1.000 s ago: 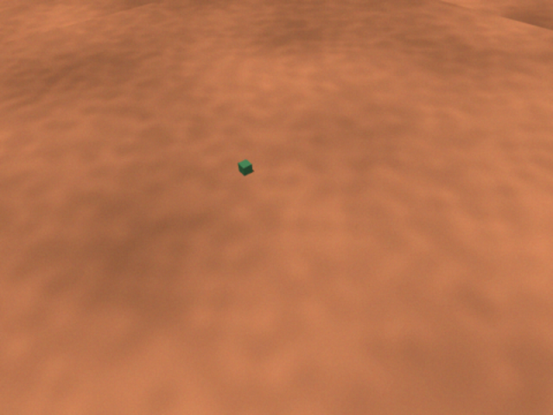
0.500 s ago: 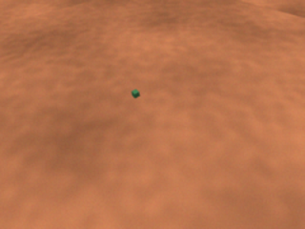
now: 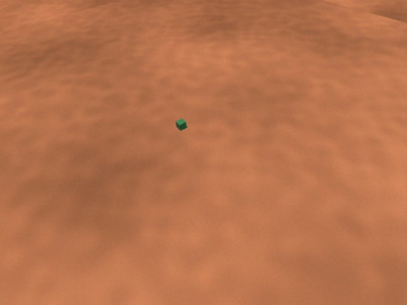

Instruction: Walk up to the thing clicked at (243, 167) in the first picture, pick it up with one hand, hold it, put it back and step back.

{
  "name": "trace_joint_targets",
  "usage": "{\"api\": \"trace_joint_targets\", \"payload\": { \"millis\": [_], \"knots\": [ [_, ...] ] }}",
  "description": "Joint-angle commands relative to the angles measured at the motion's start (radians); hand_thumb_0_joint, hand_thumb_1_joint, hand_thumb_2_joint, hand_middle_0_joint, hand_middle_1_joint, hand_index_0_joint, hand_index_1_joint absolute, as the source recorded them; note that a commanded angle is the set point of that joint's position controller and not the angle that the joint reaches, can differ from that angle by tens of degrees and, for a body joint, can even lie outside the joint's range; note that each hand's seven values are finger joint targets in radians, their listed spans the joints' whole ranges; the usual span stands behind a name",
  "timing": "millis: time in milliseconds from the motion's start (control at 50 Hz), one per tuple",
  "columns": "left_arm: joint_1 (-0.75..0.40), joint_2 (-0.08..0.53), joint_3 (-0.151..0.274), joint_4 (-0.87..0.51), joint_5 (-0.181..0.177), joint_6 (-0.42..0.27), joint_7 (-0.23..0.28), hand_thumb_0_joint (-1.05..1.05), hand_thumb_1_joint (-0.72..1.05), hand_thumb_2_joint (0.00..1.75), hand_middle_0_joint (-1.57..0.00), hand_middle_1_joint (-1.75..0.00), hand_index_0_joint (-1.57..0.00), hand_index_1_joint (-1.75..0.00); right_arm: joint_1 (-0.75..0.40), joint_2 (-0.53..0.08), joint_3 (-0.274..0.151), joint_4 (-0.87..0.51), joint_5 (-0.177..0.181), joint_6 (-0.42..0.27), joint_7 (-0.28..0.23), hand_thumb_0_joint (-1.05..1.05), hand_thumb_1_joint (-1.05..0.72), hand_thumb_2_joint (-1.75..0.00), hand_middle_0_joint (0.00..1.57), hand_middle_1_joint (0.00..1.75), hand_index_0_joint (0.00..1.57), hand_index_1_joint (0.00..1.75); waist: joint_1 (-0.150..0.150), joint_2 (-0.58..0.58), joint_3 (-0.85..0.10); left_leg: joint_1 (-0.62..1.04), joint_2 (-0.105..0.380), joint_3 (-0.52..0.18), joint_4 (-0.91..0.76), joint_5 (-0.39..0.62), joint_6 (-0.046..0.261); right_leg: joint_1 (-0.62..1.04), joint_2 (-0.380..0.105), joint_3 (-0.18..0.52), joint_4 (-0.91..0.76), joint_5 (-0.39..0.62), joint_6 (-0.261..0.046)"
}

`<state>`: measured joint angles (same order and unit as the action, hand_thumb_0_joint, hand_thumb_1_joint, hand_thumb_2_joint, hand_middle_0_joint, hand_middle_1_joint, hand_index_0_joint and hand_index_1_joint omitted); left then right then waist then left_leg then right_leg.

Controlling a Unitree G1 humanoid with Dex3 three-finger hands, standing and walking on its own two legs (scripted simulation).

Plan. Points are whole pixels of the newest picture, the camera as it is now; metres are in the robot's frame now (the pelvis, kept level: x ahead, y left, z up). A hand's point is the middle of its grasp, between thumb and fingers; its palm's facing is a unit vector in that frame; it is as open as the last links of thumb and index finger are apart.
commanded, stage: stand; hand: left
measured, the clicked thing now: (181, 124) +1.45 +0.21 -0.76
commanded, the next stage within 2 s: walk up in 0.12 s
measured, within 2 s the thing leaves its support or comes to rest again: neither
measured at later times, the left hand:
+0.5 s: hand out of the picture +0.13 +0.24 -0.14, palm faces +0.02 -0.90 -0.43, open 7.4 cm
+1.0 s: hand (126, 228) +0.36 +0.24 -0.16, palm faces -0.02 -0.94 -0.33, open 7.4 cm
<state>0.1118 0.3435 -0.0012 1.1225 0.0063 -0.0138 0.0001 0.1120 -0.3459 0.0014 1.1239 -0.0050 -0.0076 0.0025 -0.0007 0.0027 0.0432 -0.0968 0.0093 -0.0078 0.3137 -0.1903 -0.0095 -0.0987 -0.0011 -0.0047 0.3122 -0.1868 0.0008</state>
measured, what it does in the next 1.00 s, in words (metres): walks ahead: right foot, then left foot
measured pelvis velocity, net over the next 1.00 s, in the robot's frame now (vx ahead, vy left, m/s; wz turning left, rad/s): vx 0.31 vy -0.03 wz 0.00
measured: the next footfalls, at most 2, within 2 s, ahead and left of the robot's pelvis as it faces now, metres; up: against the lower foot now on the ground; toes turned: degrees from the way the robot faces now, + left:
right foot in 0.38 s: +0.13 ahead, -0.17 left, +0.00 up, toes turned -6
left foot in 0.80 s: +0.38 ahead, +0.10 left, +0.00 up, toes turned +5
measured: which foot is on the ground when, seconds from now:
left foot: down 0.00-0.40, up 0.42-0.78, down 0.80-1.00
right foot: down 0.00-0.18, up 0.20-0.36, down 0.38-0.84, up 0.86-1.00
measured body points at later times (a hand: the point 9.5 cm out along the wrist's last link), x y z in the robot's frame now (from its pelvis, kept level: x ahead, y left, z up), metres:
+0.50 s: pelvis +0.08 -0.05 -0.02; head +0.08 -0.08 +0.43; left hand +0.13 +0.29 -0.11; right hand +0.12 -0.39 -0.15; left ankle +0.04 +0.09 -0.69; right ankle +0.09 -0.16 -0.75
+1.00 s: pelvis +0.31 -0.03 -0.01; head +0.32 -0.01 +0.43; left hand +0.36 +0.29 -0.14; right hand +0.41 -0.34 -0.11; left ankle +0.34 +0.09 -0.75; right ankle +0.30 -0.18 -0.68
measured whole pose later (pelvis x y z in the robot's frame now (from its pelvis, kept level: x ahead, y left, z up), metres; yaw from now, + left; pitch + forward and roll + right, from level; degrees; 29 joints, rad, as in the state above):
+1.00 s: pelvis +0.31 -0.03 -0.01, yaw +0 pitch -3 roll +1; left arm 0.30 0.43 0.04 0.90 -0.01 -0.06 -0.05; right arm 0.24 -0.37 -0.05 0.83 0.00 -0.07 0.06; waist 0.01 -0.05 0.08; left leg -0.24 0.03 0.09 0.51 -0.23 0.02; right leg -0.43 -0.06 0.03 1.07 -0.36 -0.02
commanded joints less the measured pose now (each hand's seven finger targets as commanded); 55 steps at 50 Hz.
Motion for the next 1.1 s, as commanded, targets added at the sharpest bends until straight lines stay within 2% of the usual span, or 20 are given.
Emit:
{"api": "trace_joint_targets", "payload": {
  "millis": [0, 80, 100, 120, 200, 280, 340, 360, 380, 400, 440, 500, 700, 760, 780, 800, 820, 920, 1000, 1080],
  "knots": [
    [-0.030, 0.209, 0.034, -0.057, 0.001, -0.020, 0.013, 0.00, 0.90, 0.90, -0.20, -0.30, -0.20, -0.30, -0.044, -0.213, -0.038, -0.057, -0.002, -0.024, -0.016, 0.00, -0.90, -0.90, 0.20, 0.30, 0.20, 0.30, 0.004, -0.007, -0.061, 0.012, 0.119, -0.086, -0.036, 0.194, 0.031, 0.005, -0.130, 0.090, -0.041, 0.191, -0.024],
    [-0.036, 0.217, 0.037, -0.059, 0.002, -0.018, 0.013, 0.00, 0.90, 0.90, -0.20, -0.30, -0.20, -0.30, -0.036, -0.207, -0.037, -0.056, -0.003, -0.024, -0.015, 0.00, -0.90, -0.90, 0.20, 0.30, 0.20, 0.30, -0.001, 0.006, -0.067, 0.009, 0.115, -0.082, -0.041, 0.168, 0.030, 0.009, -0.129, 0.091, -0.042, 0.173, -0.026],
    [0.018, 0.322, 0.104, -0.121, 0.019, -0.034, -0.020, 0.00, 0.90, 0.90, -0.20, -0.30, -0.20, -0.30, 0.045, -0.306, -0.106, -0.107, -0.023, -0.045, 0.009, 0.00, -0.90, -0.90, 0.20, 0.30, 0.20, 0.30, -0.008, -0.011, -0.183, 0.044, 0.091, -0.103, 0.041, -0.353, 0.110, 0.018, -0.073, 0.083, 0.065, -0.320, -0.067],
    [0.013, 0.305, 0.105, -0.120, 0.028, -0.037, -0.031, 0.00, 0.90, 0.90, -0.20, -0.30, -0.20, -0.30, 0.056, -0.318, -0.117, -0.100, -0.030, -0.049, 0.021, 0.00, -0.90, -0.90, 0.20, 0.30, 0.20, 0.30, -0.009, 0.041, -0.115, 0.014, 0.121, -0.160, 0.024, -0.508, 0.139, -0.110, -0.082, 0.094, 0.130, -0.443, -0.077],
    [-0.140, 0.251, 0.103, -0.221, 0.031, -0.046, -0.056, 0.00, 0.90, 0.90, -0.20, -0.30, -0.20, -0.30, 0.143, -0.350, -0.156, -0.137, -0.033, -0.064, 0.030, 0.00, -0.90, -0.90, 0.20, 0.30, 0.20, 0.30, -0.085, 0.116, 0.118, 0.123, 0.376, -0.467, -0.180, -0.481, 0.297, -0.588, -0.077, 0.063, 0.447, -0.304, -0.038],
    [0.029, 0.268, 0.115, -0.202, 0.018, -0.054, -0.081, 0.00, 0.90, 0.90, -0.20, -0.30, -0.20, -0.30, -0.010, -0.347, -0.155, -0.220, -0.032, -0.069, 0.042, 0.00, -0.90, -0.90, 0.20, 0.30, 0.20, 0.30, 0.028, 0.195, 0.040, -0.021, 0.292, -0.271, -0.144, -0.427, 0.227, -0.326, -0.122, 0.048, 0.340, -0.232, -0.034],
    [0.267, 0.284, 0.148, -0.119, 0.024, -0.058, -0.071, 0.00, 0.90, 0.90, -0.20, -0.30, -0.20, -0.30, -0.069, -0.280, -0.139, -0.254, -0.038, -0.055, 0.051, 0.00, -0.90, -0.90, 0.20, 0.30, 0.20, 0.30, 0.143, 0.051, -0.035, -0.341, 0.123, -0.035, 0.157, -0.373, 0.137, 0.176, -0.017, -0.088, 0.202, -0.047, -0.021],
    [0.390, 0.344, 0.171, -0.092, 0.031, -0.065, -0.056, 0.00, 0.90, 0.90, -0.20, -0.30, -0.20, -0.30, -0.047, -0.215, -0.117, -0.263, -0.043, -0.052, 0.049, 0.00, -0.90, -0.90, 0.20, 0.30, 0.20, 0.30, 0.200, -0.192, -0.068, -0.531, 0.024, 0.049, 0.458, -0.438, 0.111, 0.357, -0.046, -0.007, 0.128, -0.207, -0.030],
    [0.454, 0.439, 0.192, -0.116, 0.043, -0.072, -0.044, 0.00, 0.90, 0.90, -0.20, -0.30, -0.20, -0.30, -0.053, -0.165, -0.094, -0.303, -0.028, -0.054, 0.049, 0.00, -0.90, -0.90, 0.20, 0.30, 0.20, 0.30, 0.222, -0.419, -0.027, -0.717, -0.121, 0.004, 0.766, -0.470, 0.062, 0.286, -0.335, 0.541, -0.165, -0.663, -0.114],
    [0.297, 0.444, 0.168, -0.178, 0.034, -0.074, -0.044, 0.00, 0.90, 0.90, -0.20, -0.30, -0.20, -0.30, -0.054, -0.246, -0.113, -0.298, -0.026, -0.047, 0.041, 0.00, -0.90, -0.90, 0.20, 0.30, 0.20, 0.30, 0.141, -0.220, 0.052, -0.658, -0.036, -0.152, 0.826, -0.355, 0.046, 0.088, -0.469, 0.743, -0.270, -0.781, -0.204],
    [0.141, 0.389, 0.154, -0.239, 0.012, -0.085, -0.040, 0.00, 0.90, 0.90, -0.20, -0.30, -0.20, -0.30, 0.045, -0.300, -0.127, -0.233, -0.010, -0.052, 0.047, 0.00, -0.90, -0.90, 0.20, 0.30, 0.20, 0.30, 0.043, -0.070, 0.105, -0.615, 0.040, -0.154, 0.812, -0.191, 0.039, 0.035, -0.369, 0.502, -0.220, -0.573, -0.190],
    [0.119, 0.327, 0.135, -0.249, 0.000, -0.095, -0.034, 0.00, 0.90, 0.90, -0.20, -0.30, -0.20, -0.30, 0.154, -0.278, -0.125, -0.192, -0.008, -0.048, 0.063, 0.00, -0.90, -0.90, 0.20, 0.30, 0.20, 0.30, 0.005, -0.102, 0.082, -0.462, 0.056, -0.123, 0.699, -0.065, 0.016, -0.058, -0.261, 0.218, -0.200, -0.302, -0.150],
    [0.202, 0.354, 0.144, -0.288, 0.008, -0.098, -0.036, 0.00, 0.90, 0.90, -0.20, -0.30, -0.20, -0.30, -0.029, -0.238, -0.127, -0.320, -0.020, -0.050, 0.098, 0.00, -0.90, -0.90, 0.20, 0.30, 0.20, 0.30, 0.058, -0.085, 0.067, -0.310, 0.090, 0.033, 0.289, 0.084, 0.034, -0.020, -0.267, 0.036, -0.091, 0.025, -0.177],
    [0.201, 0.338, 0.128, -0.298, 0.002, -0.086, -0.030, 0.00, 0.90, 0.90, -0.20, -0.30, -0.20, -0.30, 0.143, -0.264, -0.148, -0.276, -0.029, -0.062, 0.081, 0.00, -0.90, -0.90, 0.20, 0.30, 0.20, 0.30, -0.040, 0.031, -0.025, -0.038, 0.012, 0.099, 0.198, 0.010, 0.068, -0.066, -0.196, -0.055, 0.251, 0.279, -0.150],
    [0.254, 0.292, 0.111, -0.301, -0.002, -0.079, -0.027, 0.00, 0.90, 0.90, -0.20, -0.30, -0.20, -0.30, 0.297, -0.309, -0.168, -0.244, -0.044, -0.070, 0.068, 0.00, -0.90, -0.90, 0.20, 0.30, 0.20, 0.30, -0.099, 0.129, -0.121, 0.177, 0.021, 0.058, 0.182, -0.081, 0.122, -0.178, -0.134, -0.094, 0.536, 0.276, -0.116],
    [0.296, 0.209, 0.089, -0.323, -0.017, -0.076, -0.028, 0.00, 0.90, 0.90, -0.20, -0.30, -0.20, -0.30, 0.382, -0.398, -0.197, -0.256, -0.054, -0.075, 0.053, 0.00, -0.90, -0.90, 0.20, 0.30, 0.20, 0.30, -0.119, 0.348, -0.189, 0.343, 0.265, -0.358, 0.101, -0.218, 0.207, -0.441, -0.007, -0.098, 0.835, -0.055, -0.056],
    [0.275, 0.278, 0.108, -0.322, -0.023, -0.076, -0.018, 0.00, 0.90, 0.90, -0.20, -0.30, -0.20, -0.30, 0.365, -0.437, -0.201, -0.284, -0.013, -0.078, 0.050, 0.00, -0.90, -0.90, 0.20, 0.30, 0.20, 0.30, -0.121, 0.267, -0.224, 0.336, 0.408, -0.719, -0.056, -0.275, 0.308, -0.545, 0.069, 0.044, 0.941, -0.361, -0.061],
    [0.294, 0.286, 0.099, -0.263, -0.017, -0.066, -0.039, 0.00, 0.90, 0.90, -0.20, -0.30, -0.20, -0.30, 0.151, -0.311, -0.140, -0.346, 0.008, -0.088, 0.034, 0.00, -0.90, -0.90, 0.20, 0.30, 0.20, 0.30, 0.007, 0.137, 0.011, -0.090, 0.281, -0.167, -0.062, 0.010, 0.219, -0.423, -0.104, 0.082, 0.785, -0.160, -0.028],
    [0.213, 0.260, 0.098, -0.292, 0.001, -0.060, -0.072, 0.00, 0.90, 0.90, -0.20, -0.30, -0.20, -0.30, 0.140, -0.335, -0.146, -0.372, -0.004, -0.101, 0.040, 0.00, -0.90, -0.90, 0.20, 0.30, 0.20, 0.30, -0.005, 0.160, 0.066, -0.161, 0.279, -0.094, -0.097, -0.097, 0.260, -0.400, -0.141, 0.021, 0.523, -0.110, -0.005],
    [0.187, 0.263, 0.117, -0.291, 0.005, -0.070, -0.084, 0.00, 0.90, 0.90, -0.20, -0.30, -0.20, -0.30, 0.118, -0.339, -0.142, -0.384, 0.002, -0.101, 0.049, 0.00, -0.90, -0.90, 0.20, 0.30, 0.20, 0.30, 0.010, 0.153, 0.016, -0.228, 0.240, -0.057, -0.054, -0.241, 0.214, -0.237, -0.102, -0.029, 0.352, 0.040, -0.020]
  ]
}}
